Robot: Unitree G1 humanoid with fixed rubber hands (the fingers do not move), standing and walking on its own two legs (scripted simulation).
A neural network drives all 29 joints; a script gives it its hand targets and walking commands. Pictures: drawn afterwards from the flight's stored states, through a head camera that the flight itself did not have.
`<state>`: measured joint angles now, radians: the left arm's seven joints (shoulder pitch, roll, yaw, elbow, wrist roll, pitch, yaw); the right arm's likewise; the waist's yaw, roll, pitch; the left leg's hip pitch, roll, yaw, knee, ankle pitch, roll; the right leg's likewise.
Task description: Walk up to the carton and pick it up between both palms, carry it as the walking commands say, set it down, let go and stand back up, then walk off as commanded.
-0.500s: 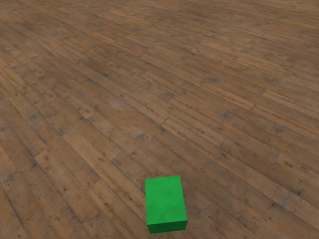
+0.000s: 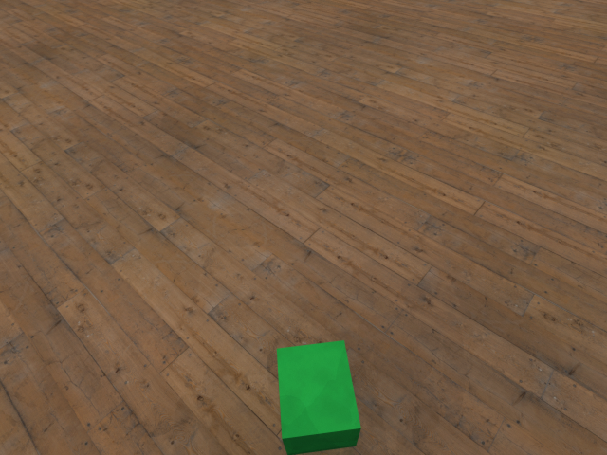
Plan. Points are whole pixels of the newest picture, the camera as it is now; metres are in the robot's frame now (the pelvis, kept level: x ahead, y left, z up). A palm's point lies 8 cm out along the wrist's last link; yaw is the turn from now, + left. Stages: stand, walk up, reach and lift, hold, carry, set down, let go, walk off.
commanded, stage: reach and lift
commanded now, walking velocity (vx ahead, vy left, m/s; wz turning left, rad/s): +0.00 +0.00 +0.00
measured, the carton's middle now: (316, 397) +0.42 +0.02 -0.66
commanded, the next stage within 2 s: none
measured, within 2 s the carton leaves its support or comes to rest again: neither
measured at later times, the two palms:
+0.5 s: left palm out of the picture +0.12 +0.22 -0.16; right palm out of the picture +0.15 -0.20 -0.16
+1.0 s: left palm (198, 422) +0.24 +0.21 -0.18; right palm (437, 392) +0.27 -0.19 -0.18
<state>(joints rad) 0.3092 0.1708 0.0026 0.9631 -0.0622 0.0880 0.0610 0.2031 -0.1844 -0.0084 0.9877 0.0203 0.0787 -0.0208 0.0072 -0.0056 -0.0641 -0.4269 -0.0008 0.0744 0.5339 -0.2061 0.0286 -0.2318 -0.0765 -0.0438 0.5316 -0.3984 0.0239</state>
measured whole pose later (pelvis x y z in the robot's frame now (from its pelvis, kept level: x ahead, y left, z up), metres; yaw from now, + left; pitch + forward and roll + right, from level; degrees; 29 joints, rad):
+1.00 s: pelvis -0.09 -0.01 -0.08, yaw -2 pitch +23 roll -1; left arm -0.51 0.16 0.20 0.63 -0.01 0.40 0.06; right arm -0.61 -0.17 -0.12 0.75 0.00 0.37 -0.01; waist 0.06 -0.02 0.04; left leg -1.16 0.02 0.00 0.99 -0.23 0.00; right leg -1.01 0.01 0.03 1.09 -0.48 0.03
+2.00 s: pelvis -0.10 +0.00 -0.18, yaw -6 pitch +50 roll -3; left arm -1.14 0.20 0.47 0.90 0.10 0.10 0.02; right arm -1.20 -0.21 -0.29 0.93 -0.06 0.13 -0.07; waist 0.09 -0.04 -0.07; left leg -1.89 0.02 -0.03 1.28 -0.27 -0.01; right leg -1.75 0.06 0.06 1.40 -0.53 0.05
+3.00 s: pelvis -0.14 -0.01 -0.39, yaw -8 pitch +40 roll +1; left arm -1.50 0.39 0.32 1.25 -0.15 0.01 0.06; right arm -1.55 -0.31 0.01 1.12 0.14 0.10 -0.12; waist 0.11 -0.01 0.39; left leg -2.35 0.07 -0.03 2.05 -0.39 -0.02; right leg -2.21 0.13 0.07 2.22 -0.70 0.08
